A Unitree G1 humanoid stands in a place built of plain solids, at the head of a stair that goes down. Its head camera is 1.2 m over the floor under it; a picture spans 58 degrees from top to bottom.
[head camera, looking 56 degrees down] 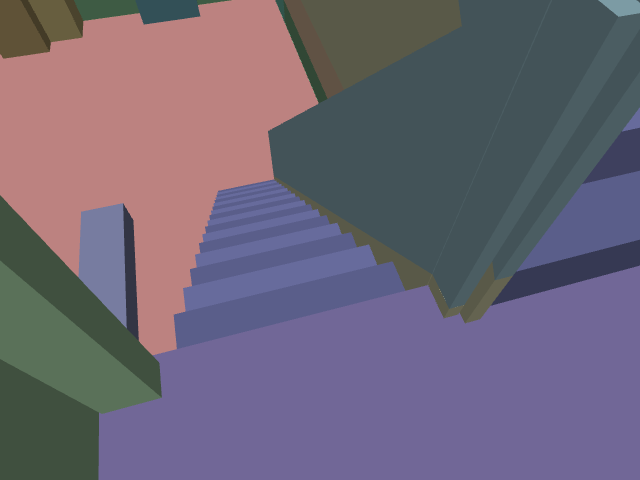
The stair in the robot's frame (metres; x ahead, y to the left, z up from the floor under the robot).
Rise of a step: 0.21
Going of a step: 0.22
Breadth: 0.83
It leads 15 degrees to the left of straight ahead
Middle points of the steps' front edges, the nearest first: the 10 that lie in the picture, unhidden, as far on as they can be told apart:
0.53 0.06 0.00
0.74 0.12 -0.20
0.96 0.18 -0.41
1.17 0.24 -0.62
1.38 0.29 -0.83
1.59 0.35 -1.03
1.81 0.41 -1.24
2.02 0.47 -1.45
2.23 0.53 -1.65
2.44 0.59 -1.86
